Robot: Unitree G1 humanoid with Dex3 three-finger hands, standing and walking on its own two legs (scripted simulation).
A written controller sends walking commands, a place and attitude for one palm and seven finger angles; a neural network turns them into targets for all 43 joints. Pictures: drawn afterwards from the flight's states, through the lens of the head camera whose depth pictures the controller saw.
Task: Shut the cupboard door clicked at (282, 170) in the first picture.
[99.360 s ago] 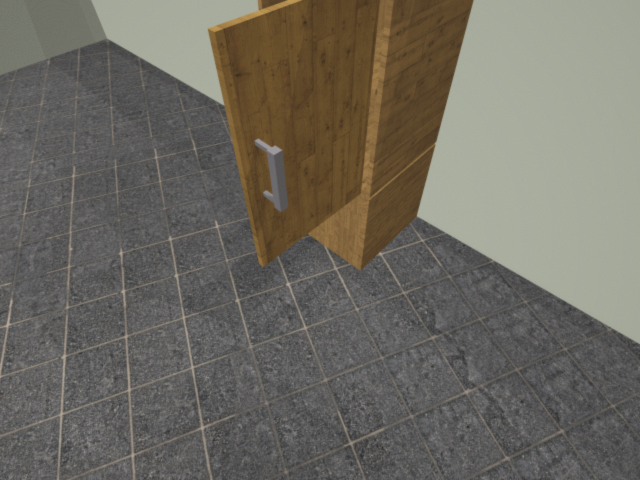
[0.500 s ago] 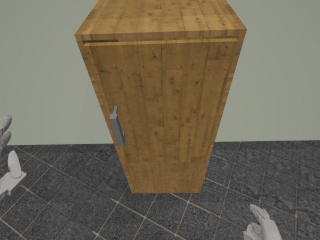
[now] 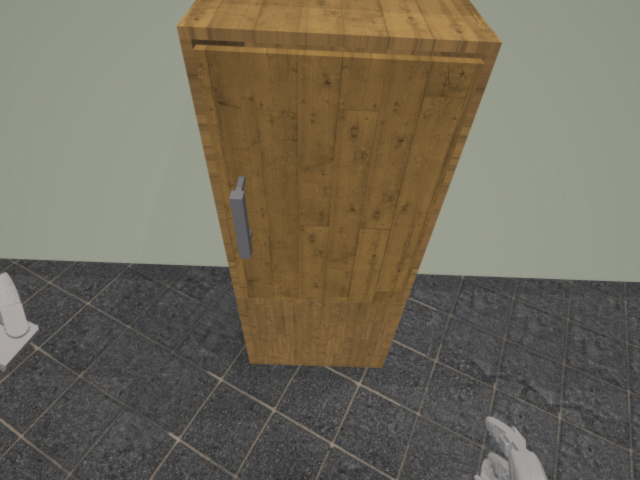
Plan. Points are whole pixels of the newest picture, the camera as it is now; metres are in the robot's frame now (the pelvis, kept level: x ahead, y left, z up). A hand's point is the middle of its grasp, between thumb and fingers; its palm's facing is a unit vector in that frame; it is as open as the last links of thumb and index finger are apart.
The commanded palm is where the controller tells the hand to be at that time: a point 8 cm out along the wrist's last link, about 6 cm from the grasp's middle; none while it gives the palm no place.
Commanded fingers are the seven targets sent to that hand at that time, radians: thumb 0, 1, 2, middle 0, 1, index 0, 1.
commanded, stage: step back with the hand held close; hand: left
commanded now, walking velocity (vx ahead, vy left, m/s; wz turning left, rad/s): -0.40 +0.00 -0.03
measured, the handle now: (243, 218) +0.55 +0.18 -0.03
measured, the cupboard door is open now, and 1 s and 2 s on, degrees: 0 0 0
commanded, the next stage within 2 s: stop stepping back and stand still in 0.58 s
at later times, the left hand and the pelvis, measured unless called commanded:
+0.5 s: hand out of the picture +0.16 +0.29 +0.18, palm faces +0.46 -0.78 -0.43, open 7.4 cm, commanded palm +0.10 +0.31 +0.19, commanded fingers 0.00 0.90 0.90 -0.20 -0.30 -0.20 -0.30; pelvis -0.04 +0.01 +0.00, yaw +0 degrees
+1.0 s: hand out of the picture +0.08 +0.29 +0.16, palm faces +0.47 -0.80 -0.36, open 7.4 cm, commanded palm +0.01 +0.31 +0.19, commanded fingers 0.00 0.90 0.90 -0.20 -0.30 -0.20 -0.30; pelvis -0.13 +0.01 +0.01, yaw -1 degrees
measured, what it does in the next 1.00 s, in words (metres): walks backwards: right foot, then left foot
